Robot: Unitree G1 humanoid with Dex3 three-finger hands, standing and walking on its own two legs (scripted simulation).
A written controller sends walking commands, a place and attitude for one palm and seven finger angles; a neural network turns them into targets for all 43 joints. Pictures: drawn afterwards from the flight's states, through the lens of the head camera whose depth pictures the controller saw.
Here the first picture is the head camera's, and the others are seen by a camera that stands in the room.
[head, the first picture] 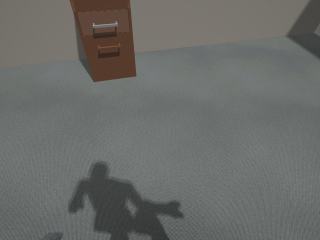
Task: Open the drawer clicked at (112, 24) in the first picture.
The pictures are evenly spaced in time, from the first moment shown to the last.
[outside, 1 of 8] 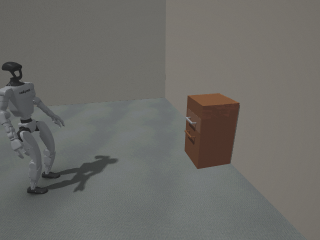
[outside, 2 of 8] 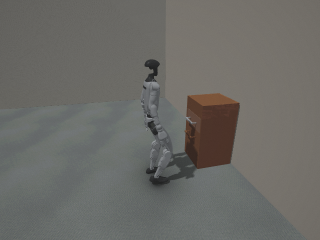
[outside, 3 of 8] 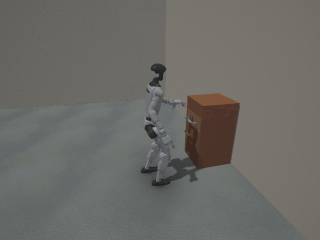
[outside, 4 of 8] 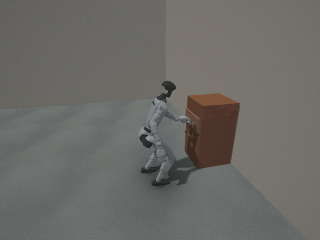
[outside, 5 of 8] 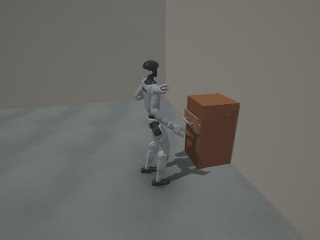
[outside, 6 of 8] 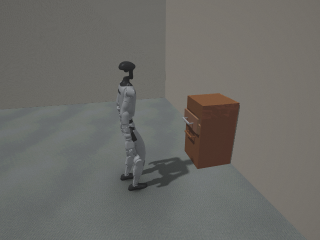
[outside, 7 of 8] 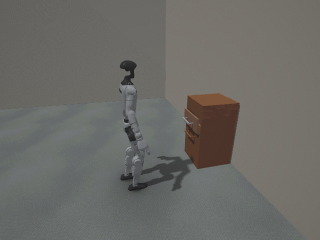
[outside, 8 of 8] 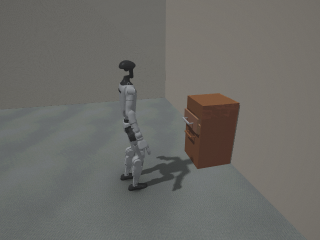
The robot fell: no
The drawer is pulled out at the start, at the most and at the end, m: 0.00 0.04 0.04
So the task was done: no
